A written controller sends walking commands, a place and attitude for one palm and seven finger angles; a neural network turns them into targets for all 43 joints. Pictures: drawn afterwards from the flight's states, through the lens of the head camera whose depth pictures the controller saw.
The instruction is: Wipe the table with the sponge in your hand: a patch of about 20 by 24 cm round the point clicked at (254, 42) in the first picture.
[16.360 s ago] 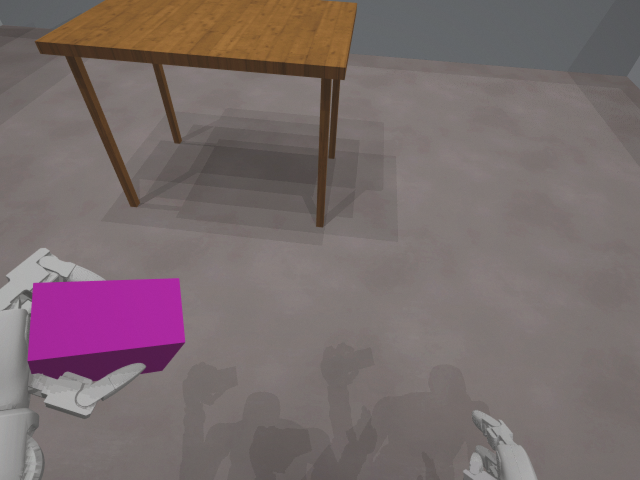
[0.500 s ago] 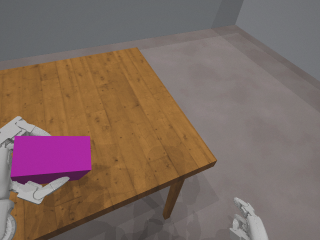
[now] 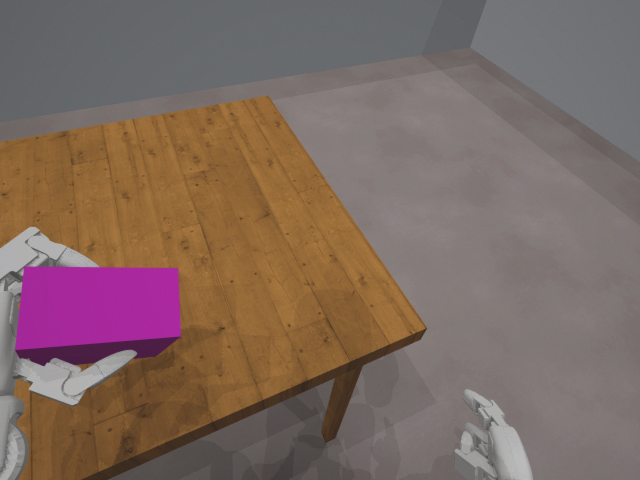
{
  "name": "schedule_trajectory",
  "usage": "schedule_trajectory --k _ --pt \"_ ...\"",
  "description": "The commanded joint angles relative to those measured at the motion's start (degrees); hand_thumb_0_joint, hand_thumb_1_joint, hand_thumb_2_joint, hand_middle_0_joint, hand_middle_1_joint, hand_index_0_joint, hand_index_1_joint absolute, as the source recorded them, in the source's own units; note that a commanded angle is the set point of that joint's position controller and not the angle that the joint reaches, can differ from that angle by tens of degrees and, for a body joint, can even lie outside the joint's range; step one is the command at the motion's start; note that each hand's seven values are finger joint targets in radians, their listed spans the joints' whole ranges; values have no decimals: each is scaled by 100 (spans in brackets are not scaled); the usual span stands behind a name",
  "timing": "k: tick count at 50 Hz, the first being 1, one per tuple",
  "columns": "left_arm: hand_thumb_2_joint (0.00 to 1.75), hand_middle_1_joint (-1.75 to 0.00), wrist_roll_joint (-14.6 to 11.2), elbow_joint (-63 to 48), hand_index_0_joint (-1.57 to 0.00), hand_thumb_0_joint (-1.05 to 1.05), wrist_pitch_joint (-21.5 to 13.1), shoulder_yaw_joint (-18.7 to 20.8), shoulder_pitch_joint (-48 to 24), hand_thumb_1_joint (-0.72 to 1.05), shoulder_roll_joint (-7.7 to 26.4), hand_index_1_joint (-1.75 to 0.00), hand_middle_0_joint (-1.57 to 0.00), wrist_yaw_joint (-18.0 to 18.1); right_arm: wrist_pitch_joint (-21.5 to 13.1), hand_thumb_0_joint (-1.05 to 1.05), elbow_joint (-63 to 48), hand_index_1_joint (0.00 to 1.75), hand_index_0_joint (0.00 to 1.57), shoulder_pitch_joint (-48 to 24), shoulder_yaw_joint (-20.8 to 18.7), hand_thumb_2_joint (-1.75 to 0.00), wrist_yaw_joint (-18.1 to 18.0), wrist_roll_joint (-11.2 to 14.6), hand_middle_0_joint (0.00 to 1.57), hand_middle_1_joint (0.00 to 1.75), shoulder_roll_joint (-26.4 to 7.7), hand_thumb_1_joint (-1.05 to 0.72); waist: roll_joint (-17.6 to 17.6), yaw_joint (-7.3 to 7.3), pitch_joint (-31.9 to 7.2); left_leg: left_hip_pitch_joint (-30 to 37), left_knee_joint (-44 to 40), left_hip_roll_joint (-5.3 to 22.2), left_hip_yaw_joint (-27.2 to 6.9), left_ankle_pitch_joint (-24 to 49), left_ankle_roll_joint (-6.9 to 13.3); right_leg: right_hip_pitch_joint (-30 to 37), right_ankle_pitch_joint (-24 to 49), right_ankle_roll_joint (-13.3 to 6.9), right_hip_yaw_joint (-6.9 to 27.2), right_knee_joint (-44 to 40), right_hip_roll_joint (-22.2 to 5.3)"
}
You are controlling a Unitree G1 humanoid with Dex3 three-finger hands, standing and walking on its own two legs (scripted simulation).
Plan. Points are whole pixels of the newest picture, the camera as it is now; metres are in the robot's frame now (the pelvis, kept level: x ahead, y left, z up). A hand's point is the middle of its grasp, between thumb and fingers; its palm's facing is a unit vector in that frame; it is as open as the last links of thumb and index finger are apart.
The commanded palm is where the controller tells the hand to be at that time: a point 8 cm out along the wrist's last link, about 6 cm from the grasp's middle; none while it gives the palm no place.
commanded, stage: shuffle to correct the standing spot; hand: left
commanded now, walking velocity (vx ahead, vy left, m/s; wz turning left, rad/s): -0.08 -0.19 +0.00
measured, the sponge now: (123, 318) +0.23 +0.22 +0.14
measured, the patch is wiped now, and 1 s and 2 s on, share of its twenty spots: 0.00 0.00 0.00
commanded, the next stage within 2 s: none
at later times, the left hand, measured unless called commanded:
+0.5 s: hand (141, 332) +0.21 +0.19 +0.15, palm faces +0.32 -0.86 -0.41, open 10.3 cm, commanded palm +0.15 +0.23 +0.17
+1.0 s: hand (121, 337) +0.20 +0.20 +0.15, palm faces +0.32 -0.85 -0.42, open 10.3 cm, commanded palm +0.14 +0.24 +0.17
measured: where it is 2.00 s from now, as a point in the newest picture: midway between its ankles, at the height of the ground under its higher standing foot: outside the picture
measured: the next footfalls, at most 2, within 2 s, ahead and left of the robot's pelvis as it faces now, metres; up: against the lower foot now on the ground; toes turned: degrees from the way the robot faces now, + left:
none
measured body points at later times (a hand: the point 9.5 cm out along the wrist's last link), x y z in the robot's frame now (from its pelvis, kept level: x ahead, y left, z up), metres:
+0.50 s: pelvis -0.01 -0.05 -0.01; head +0.02 -0.04 +0.44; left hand +0.19 +0.23 +0.18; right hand +0.17 -0.29 -0.08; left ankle +0.03 +0.09 -0.74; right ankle -0.03 -0.13 -0.74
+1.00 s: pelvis -0.02 -0.04 -0.01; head +0.02 -0.02 +0.44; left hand +0.18 +0.24 +0.18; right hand +0.14 -0.27 -0.09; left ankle +0.03 +0.09 -0.74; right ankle -0.03 -0.13 -0.74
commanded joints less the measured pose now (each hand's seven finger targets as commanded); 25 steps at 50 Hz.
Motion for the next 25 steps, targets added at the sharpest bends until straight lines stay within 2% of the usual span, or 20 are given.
schedule_trajectory --k 1,2,3,4,6,7,8,9,12,13,14,15,17,18,22,23,24,25 --pt "130 -160 -106 -1392 -120 0 -385 628 -463 10 904 -160 -120 76 -295 0 -947 30 20 -448 -366 -90 -20 16 20 30 -807 -90 786 -54 -916 676 -501 847 -771 1086 -84 -168 727 -98 123 -59 -164" --pt "130 -160 -102 -1398 -120 0 -375 708 -353 10 960 -160 -120 84 -315 0 -947 30 20 -501 -369 -90 -14 21 20 30 -797 -90 855 -55 -919 678 -504 858 -713 1021 -64 -209 668 -93 104 -24 -131" --pt "130 -160 -131 -1379 -120 0 -373 525 -369 10 777 -160 -120 51 -295 0 -950 30 20 -445 -344 -90 6 7 20 30 -790 -90 880 -68 -860 561 -573 880 -778 876 -59 -203 547 -91 49 -30 -101" --pt "130 -160 -126 -1464 -120 0 -369 647 -399 10 919 -160 -120 62 -303 0 -980 30 20 -452 -383 -90 14 19 20 30 -798 -90 830 -58 -901 601 -507 925 -803 923 -50 -208 602 -97 105 -45 -131" --pt "130 -160 -143 -1475 -120 0 -366 654 -343 10 907 -160 -120 50 -290 0 -996 30 20 -431 -393 -90 27 27 20 30 -796 -90 758 -62 -894 510 -442 924 -764 715 -34 -205 620 -103 123 -66 -152" --pt "130 -160 -147 -1429 -120 0 -347 796 -195 10 1021 -160 -120 72 -293 0 -983 30 20 -485 -385 -90 23 39 20 30 -790 -90 746 -60 -885 489 -422 905 -715 662 -19 -227 639 -100 122 -91 -134" --pt "130 -160 -181 -1409 -120 0 -345 615 -200 10 832 -160 -120 36 -260 0 -982 30 20 -441 -360 -90 33 16 20 30 -795 -90 743 -75 -855 371 -464 888 -727 505 -17 -194 604 -96 77 -97 -109" --pt "130 -160 -183 -1492 -120 0 -343 732 -279 10 981 -160 -120 45 -271 0 -1028 30 20 -464 -399 -90 27 35 20 30 -795 -90 727 -69 -834 352 -410 905 -743 479 -15 -204 648 -102 144 -97 -155" --pt "130 -160 -199 -1506 -120 0 -318 880 -109 10 1099 -160 -120 56 -256 0 -1001 30 20 -481 -417 -90 22 54 20 30 -781 -90 677 -78 -924 456 -143 834 -609 657 -13 -291 918 -141 251 -158 -224" --pt "130 -160 -225 -1500 -120 0 -321 704 -137 10 909 -160 -120 24 -222 0 -992 30 20 -408 -407 -90 25 25 20 30 -796 -90 587 -86 -958 426 -83 807 -593 692 -3 -270 976 -147 230 -157 -216" --pt "130 -160 -236 -1554 -120 0 -312 807 -199 10 1049 -160 -120 24 -234 0 -1031 30 20 -444 -451 -90 8 36 20 30 -807 -90 631 -78 -914 408 -10 818 -593 762 -14 -320 1064 -153 312 -154 -265" --pt "130 -160 -250 -1519 -120 0 -302 795 -164 10 1032 -160 -120 8 -228 0 -1021 30 20 -426 -451 -90 1 35 20 30 -800 -90 492 -73 -921 418 89 803 -559 710 -18 -363 1091 -157 338 -166 -294" --pt "130 -160 -256 -1520 -120 0 -261 843 -103 10 1072 -160 -120 30 -210 0 -987 30 20 -470 -463 -90 -5 67 20 30 -796 -90 530 -100 -925 448 225 724 -495 690 -36 -458 1203 -229 481 -184 -358" --pt "130 -160 -279 -1431 -120 0 -261 735 -77 10 952 -160 -120 13 -180 0 -989 30 20 -416 -438 -90 -9 29 20 30 -792 -90 391 -103 -889 397 262 710 -446 567 -26 -508 1141 -207 442 -207 -357" --pt "130 -160 -297 -1525 -120 0 -218 908 -34 10 1156 -160 -120 48 -176 0 -996 30 20 -473 -488 -90 -54 66 20 30 -785 -90 255 -108 -850 405 572 633 -411 636 -54 -721 1478 -279 668 -169 -553" --pt "130 -160 -322 -1559 -120 0 -251 768 -31 10 995 -160 -120 21 -145 0 -996 30 20 -401 -469 -90 -51 33 20 30 -794 -90 213 -113 -852 357 629 630 -390 783 -47 -718 1562 -257 610 -139 -541" --pt "130 -160 -319 -1673 -120 0 -281 917 -64 10 1174 -160 -120 16 -165 0 -1049 30 20 -441 -506 -90 -69 33 20 30 -809 -90 228 -81 -774 327 673 671 -394 885 -56 -793 1766 -170 633 -113 -569" --pt "130 -160 -323 -1680 -120 0 -314 942 -34 10 1189 -160 -120 3 -153 0 -1045 30 20 -408 -497 -90 -72 24 20 30 -800 -90 164 -78 -809 284 759 665 -371 979 -64 -753 1947 -123 619 -70 -599"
